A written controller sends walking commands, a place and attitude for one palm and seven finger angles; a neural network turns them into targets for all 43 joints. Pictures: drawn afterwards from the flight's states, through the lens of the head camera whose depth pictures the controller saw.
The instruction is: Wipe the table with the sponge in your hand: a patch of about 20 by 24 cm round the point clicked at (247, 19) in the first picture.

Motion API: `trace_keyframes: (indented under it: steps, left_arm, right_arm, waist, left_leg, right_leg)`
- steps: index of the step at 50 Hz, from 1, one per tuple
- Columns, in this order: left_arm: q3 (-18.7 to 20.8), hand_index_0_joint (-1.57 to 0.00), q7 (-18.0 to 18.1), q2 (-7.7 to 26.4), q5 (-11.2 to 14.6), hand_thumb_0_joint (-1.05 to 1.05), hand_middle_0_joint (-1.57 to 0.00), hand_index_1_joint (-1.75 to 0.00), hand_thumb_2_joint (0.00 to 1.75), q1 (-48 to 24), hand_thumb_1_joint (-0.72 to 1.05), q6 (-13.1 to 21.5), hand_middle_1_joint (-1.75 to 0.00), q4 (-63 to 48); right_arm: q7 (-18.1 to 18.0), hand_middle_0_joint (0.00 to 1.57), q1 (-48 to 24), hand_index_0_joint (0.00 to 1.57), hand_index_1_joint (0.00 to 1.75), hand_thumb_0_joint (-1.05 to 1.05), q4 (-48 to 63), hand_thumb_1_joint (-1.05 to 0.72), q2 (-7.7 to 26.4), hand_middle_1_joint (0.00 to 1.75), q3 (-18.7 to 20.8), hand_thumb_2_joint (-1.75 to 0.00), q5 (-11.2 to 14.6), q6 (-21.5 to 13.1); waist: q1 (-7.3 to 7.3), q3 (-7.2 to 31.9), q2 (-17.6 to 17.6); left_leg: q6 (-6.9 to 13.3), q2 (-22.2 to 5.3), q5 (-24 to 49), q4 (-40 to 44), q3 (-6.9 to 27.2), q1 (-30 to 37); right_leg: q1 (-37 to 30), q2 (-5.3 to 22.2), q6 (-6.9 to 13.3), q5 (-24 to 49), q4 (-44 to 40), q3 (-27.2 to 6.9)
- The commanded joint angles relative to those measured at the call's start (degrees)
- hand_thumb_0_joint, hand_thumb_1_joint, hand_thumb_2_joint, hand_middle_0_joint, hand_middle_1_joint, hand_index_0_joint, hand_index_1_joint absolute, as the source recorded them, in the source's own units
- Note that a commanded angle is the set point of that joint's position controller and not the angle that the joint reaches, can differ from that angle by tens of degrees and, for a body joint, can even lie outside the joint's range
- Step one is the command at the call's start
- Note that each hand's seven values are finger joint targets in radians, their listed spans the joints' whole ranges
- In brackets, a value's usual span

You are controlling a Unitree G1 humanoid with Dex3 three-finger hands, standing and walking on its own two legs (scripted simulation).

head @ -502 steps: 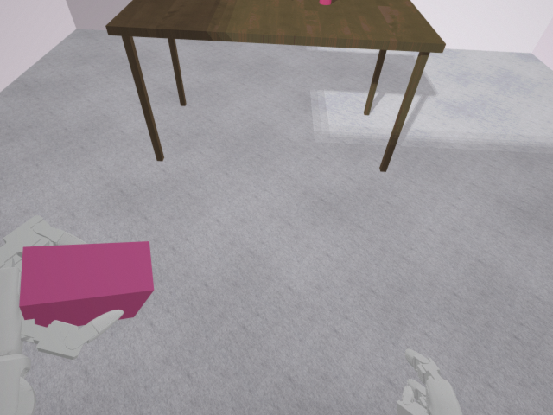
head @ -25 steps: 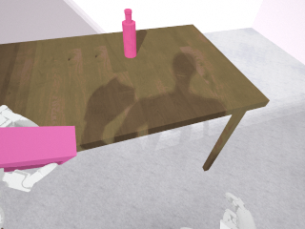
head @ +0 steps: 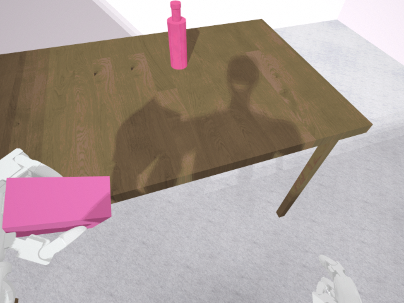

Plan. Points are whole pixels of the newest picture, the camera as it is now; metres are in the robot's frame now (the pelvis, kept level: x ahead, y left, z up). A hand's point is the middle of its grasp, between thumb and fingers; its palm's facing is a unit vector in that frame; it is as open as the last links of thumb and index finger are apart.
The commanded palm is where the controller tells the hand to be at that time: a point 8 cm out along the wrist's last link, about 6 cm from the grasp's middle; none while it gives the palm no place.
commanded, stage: come to a stop and stand still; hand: left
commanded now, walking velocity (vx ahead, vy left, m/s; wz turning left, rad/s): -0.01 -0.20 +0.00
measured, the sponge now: (72, 207) +0.22 +0.20 +0.15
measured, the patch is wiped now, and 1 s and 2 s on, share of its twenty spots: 0.00 0.00 0.00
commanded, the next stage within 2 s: look again from close up in 1.60 s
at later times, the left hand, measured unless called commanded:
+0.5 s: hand (64, 224) +0.19 +0.19 +0.17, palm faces +0.34 -0.81 -0.47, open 9.9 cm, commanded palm +0.14 +0.24 +0.18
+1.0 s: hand (38, 291) +0.12 +0.19 +0.16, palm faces +0.42 -0.81 -0.41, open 9.9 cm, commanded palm +0.07 +0.23 +0.18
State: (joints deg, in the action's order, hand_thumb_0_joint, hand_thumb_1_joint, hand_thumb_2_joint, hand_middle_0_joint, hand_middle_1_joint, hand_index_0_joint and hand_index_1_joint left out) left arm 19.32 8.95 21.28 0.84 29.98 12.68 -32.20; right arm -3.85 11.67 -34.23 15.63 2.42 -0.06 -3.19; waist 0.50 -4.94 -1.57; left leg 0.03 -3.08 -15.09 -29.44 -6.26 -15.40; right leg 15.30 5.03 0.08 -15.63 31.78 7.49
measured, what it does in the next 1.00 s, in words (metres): walks backwards: right foot, then left foot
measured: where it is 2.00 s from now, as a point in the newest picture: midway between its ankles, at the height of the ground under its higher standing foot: outside the picture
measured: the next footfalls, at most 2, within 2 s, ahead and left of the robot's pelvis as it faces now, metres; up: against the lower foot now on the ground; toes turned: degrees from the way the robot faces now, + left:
right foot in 0.38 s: +0.03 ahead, -0.10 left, +0.00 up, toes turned -5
left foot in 0.78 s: -0.03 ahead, +0.07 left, +0.00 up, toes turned +3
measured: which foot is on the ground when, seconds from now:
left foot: down 0.00-0.42, up 0.44-0.76, down 0.78-1.00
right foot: down 0.00-0.02, up 0.04-0.36, down 0.38-1.00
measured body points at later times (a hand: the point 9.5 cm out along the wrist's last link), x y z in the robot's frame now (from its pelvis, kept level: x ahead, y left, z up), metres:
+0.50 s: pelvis -0.03 -0.04 +0.00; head +0.01 -0.06 +0.45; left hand +0.17 +0.23 +0.19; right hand +0.15 -0.24 -0.10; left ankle +0.00 +0.12 -0.71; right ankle -0.01 -0.10 -0.73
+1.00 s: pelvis -0.09 -0.05 +0.00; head -0.09 -0.05 +0.45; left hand +0.09 +0.23 +0.19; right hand +0.09 -0.27 -0.08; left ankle -0.07 +0.07 -0.73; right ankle -0.01 -0.10 -0.73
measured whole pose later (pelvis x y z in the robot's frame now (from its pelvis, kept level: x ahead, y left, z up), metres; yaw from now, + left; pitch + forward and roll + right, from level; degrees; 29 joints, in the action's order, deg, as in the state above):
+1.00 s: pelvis -0.09 -0.05 +0.00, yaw +0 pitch -2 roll +1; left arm 17.9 8.7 20.3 0.3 26.4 9.9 -26.1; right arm -3.8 12.3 -33.8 11.2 -1.7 0.3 -3.1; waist -2.0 -1.7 -0.2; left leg 0.1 -1.5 -15.4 -29.7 -4.0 -12.8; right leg 16.4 -2.5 4.5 -8.6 25.9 8.8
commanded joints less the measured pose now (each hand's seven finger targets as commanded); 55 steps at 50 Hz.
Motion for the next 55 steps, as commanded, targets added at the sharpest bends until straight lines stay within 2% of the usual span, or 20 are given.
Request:
trace_keyframes:
  steps: [1,2,4,6,8,15,18,19,20,22,23,25,28,30,36,39,43,47,52,55]
  left_arm:
    - [8.61,-1.2,1.89,10.78,0.69,0.0,-1.2,-1.6,1.3,-5.78,0.1,4.74,-1.6,-16.48]
    - [9.13,-1.2,1.64,11.44,0.23,0.0,-1.2,-1.6,1.3,-5.42,0.1,4.85,-1.6,-14.07]
    - [8.96,-1.2,0.91,11.13,0.61,0.0,-1.2,-1.6,1.3,-6.17,0.1,4.06,-1.6,-12.86]
    - [6.63,-1.2,0.43,8.51,0.63,0.0,-1.2,-1.6,1.3,-6.22,0.1,3.42,-1.6,-14.6]
    - [6.09,-1.2,-0.11,8.57,0.98,0.0,-1.2,-1.6,1.3,-5.77,0.1,2.97,-1.6,-17.42]
    - [7.08,-1.2,-0.13,9.07,2.0,0.0,-1.2,-1.6,1.3,-5.2,0.1,0.34,-1.6,-12.05]
    - [8.6,-1.2,0.16,10.06,1.84,0.0,-1.2,-1.6,1.3,-4.66,0.1,-0.14,-1.6,-10.59]
    - [8.2,-1.2,0.22,9.9,1.75,0.0,-1.2,-1.6,1.3,-5.39,0.1,0.02,-1.6,-10.58]
    - [8.78,-1.2,0.42,11.17,1.64,0.0,-1.2,-1.6,1.3,-5.5,0.1,-0.01,-1.6,-9.68]
    - [7.8,-1.2,-0.1,10.25,2.77,0.0,-1.2,-1.6,1.3,-5.96,0.1,-1.11,-1.6,-8.73]
    - [8.06,-1.2,-0.03,10.83,2.75,0.0,-1.2,-1.6,1.3,-5.43,0.1,-1.32,-1.6,-9.16]
    - [8.97,-1.2,0.48,10.61,2.56,0.0,-1.2,-1.6,1.3,-2.88,0.1,-0.58,-1.6,-8.75]
    - [9.02,-1.2,0.88,10.67,2.17,0.0,-1.2,-1.6,1.3,-3.92,0.1,0.27,-1.6,-9.82]
    - [10.04,-1.2,1.38,11.05,2.03,0.0,-1.2,-1.6,1.3,-1.93,0.1,1.06,-1.6,-8.79]
    - [8.61,-1.2,1.88,9.98,1.71,0.0,-1.2,-1.6,1.3,-1.46,0.1,1.54,-1.6,-11.82]
    - [6.97,-1.2,1.94,9.63,1.37,0.0,-1.2,-1.6,1.3,-2.9,0.1,1.85,-1.6,-12.86]
    - [5.77,-1.2,1.09,9.41,0.28,0.0,-1.2,-1.6,1.3,-8.44,0.1,1.43,-1.6,-11.56]
    - [4.5,-1.2,0.61,8.34,-0.01,0.0,-1.2,-1.6,1.3,-9.99,0.1,0.87,-1.6,-5.59]
    - [4.24,-1.2,0.6,8.78,0.31,0.0,-1.2,-1.6,1.3,-10.86,0.1,-0.31,-1.6,-5.07]
    - [4.54,-1.2,0.99,8.93,0.47,0.0,-1.2,-1.6,1.3,-9.06,0.1,-0.73,-1.6,-5.45]
  right_arm:
    - [-0.52,0.2,-3.6,0.2,0.3,0.0,10.0,-0.9,3.69,0.3,1.42,-0.9,0.29,-2.54]
    - [-0.11,0.2,-3.17,0.2,0.3,0.0,9.65,-0.9,3.43,0.3,1.57,-0.9,0.27,-2.8]
    - [0.17,0.2,-3.9,0.2,0.3,0.0,8.52,-0.9,2.63,0.3,0.88,-0.9,-0.24,-3.2]
    - [1.41,0.2,-3.77,0.2,0.3,0.0,8.32,-0.9,2.91,0.3,0.95,-0.9,0.27,-3.62]
    - [2.02,0.2,-3.75,0.2,0.3,0.0,8.83,-0.9,2.76,0.3,0.64,-0.9,0.26,-4.42]
    - [1.81,0.2,-3.75,0.2,0.3,0.0,9.08,-0.9,2.16,0.3,-0.45,-0.9,0.06,-4.57]
    - [1.63,0.2,-4.06,0.2,0.3,0.0,9.13,-0.9,1.72,0.3,-0.7,-0.9,0.81,-3.94]
    - [1.63,0.2,-4.1,0.2,0.3,0.0,9.25,-0.9,1.0,0.3,-0.9,-0.9,0.82,-3.7]
    - [1.57,0.2,-3.88,0.2,0.3,0.0,9.38,-0.9,0.21,0.3,-1.12,-0.9,0.84,-3.35]
    - [1.59,0.2,-4.85,0.2,0.3,0.0,9.18,-0.9,0.05,0.3,-0.98,-0.9,1.08,-3.6]
    - [1.73,0.2,-5.74,0.2,0.3,0.0,9.03,-0.9,0.43,0.3,-0.88,-0.9,1.32,-3.3]
    - [1.19,0.2,-6.67,0.2,0.3,0.0,8.42,-0.9,-1.04,0.3,-2.32,-0.9,0.84,-2.83]
    - [0.43,0.2,-8.28,0.2,0.3,0.0,8.36,-0.9,-0.52,0.3,-2.42,-0.9,0.66,-2.31]
    - [-0.24,0.2,-7.3,0.2,0.3,0.0,8.31,-0.9,0.05,0.3,-1.93,-0.9,0.29,-2.29]
    - [-0.29,0.2,-3.96,0.2,0.3,0.0,8.81,-0.9,1.38,0.3,-0.97,-0.9,-0.06,-1.76]
    - [-0.47,0.2,-4.49,0.2,0.3,0.0,9.52,-0.9,3.38,0.3,-0.01,-0.9,0.51,-1.65]
    - [-0.48,0.2,-5.91,0.2,0.3,0.0,9.5,-0.9,3.43,0.3,-1.21,-0.9,0.22,-1.76]
    - [-0.38,0.2,-4.25,0.2,0.3,0.0,8.94,-0.9,2.96,0.3,-1.27,-0.9,0.29,-2.5]
    - [0.3,0.2,-3.47,0.2,0.3,0.0,8.29,-0.9,1.75,0.3,-1.56,-0.9,0.13,-2.31]
    - [0.54,0.2,-3.74,0.2,0.3,0.0,8.18,-0.9,1.23,0.3,-2.12,-0.9,-0.06,-1.84]
  waist:
    - [-0.82,11.53,19.07]
    - [-0.7,9.93,14.68]
    - [-0.32,9.26,15.89]
    - [-0.33,9.4,16.67]
    - [-0.45,11.0,16.64]
    - [-0.01,10.72,15.32]
    - [-0.46,12.04,11.34]
    - [-0.16,12.72,7.85]
    - [0.55,13.09,1.1]
    - [-0.89,11.87,-11.22]
    - [-1.19,11.39,-10.43]
    - [-0.83,10.99,-5.02]
    - [-0.95,12.2,-3.72]
    - [-1.55,13.17,-3.45]
    - [-1.03,15.13,-0.47]
    - [-1.5,12.65,7.11]
    - [-1.3,4.58,12.84]
    - [-1.18,4.33,5.13]
    - [-0.73,7.38,-2.79]
    - [-0.72,9.04,-3.07]
  left_leg:
    - [8.02,-17.99,24.84,11.44,22.66,15.13]
    - [9.17,-19.12,29.32,12.2,22.69,13.95]
    - [9.81,-18.97,25.31,11.81,21.29,9.96]
    - [7.57,-14.9,30.77,9.69,12.35,10.26]
    - [5.39,-12.86,33.08,9.04,8.13,10.6]
    - [5.45,-15.1,21.37,10.13,9.89,6.09]
    - [2.76,-11.72,12.77,5.39,6.13,3.68]
    - [1.4,-9.73,8.8,2.0,4.91,1.61]
    - [-0.41,-6.11,3.58,-3.85,2.37,-1.04]
    - [-2.1,1.7,-11.05,-15.67,3.17,-5.37]
    - [-1.78,1.41,-12.68,-21.59,5.25,-7.36]
    - [-2.11,0.94,-10.61,-25.72,6.19,-10.57]
    - [-2.31,0.88,-9.22,-21.53,4.73,-10.52]
    - [-1.7,1.4,-9.01,-16.46,3.46,-8.85]
    - [-0.42,2.34,-0.78,3.41,2.86,1.17]
    - [2.57,-6.43,9.33,8.9,10.57,5.9]
    - [2.96,-7.61,-9.48,13.5,11.66,-10.31]
    - [2.13,-3.84,-13.63,9.24,8.6,-8.67]
    - [1.27,0.67,-8.31,-2.42,5.66,-0.26]
    - [1.3,0.86,-5.71,-1.72,6.18,0.53]
  right_leg:
    - [11.86,-2.83,-1.03,-18.29,17.83,-2.23]
    - [14.08,-3.59,-0.62,-19.32,24.37,-4.2]
    - [14.0,-1.48,-1.05,-14.65,27.42,-6.34]
    - [12.36,-1.98,-1.53,-7.54,22.28,-4.8]
    - [9.49,-3.62,-1.91,-4.68,17.69,-2.6]
    - [0.58,-5.59,-2.39,-6.88,3.41,-1.01]
    - [-7.09,-5.0,-2.21,2.65,-9.31,-1.07]
    - [-9.64,-2.26,-1.26,6.84,-11.79,-3.99]
    - [-9.72,3.94,1.43,16.81,-12.07,-11.54]
    - [-7.07,11.48,6.37,20.44,-14.78,-21.19]
    - [-6.95,13.09,7.3,20.32,-15.2,-22.37]
    - [-9.08,12.07,7.71,23.69,-13.51,-17.89]
    - [-11.77,10.72,7.14,29.58,-11.51,-12.95]
    - [-13.53,10.22,7.57,30.01,-11.62,-13.37]
    - [-13.76,8.09,4.23,20.2,-11.76,-14.29]
    - [-7.54,2.43,-0.17,7.39,-9.66,-12.06]
    - [-9.24,0.03,-0.27,-2.96,-7.89,-10.2]
    - [-6.14,0.87,0.04,-7.18,-13.53,-13.25]
    - [0.32,7.68,1.82,-18.32,-23.44,-21.59]
    - [-1.76,8.67,2.9,-15.71,-22.84,-19.82]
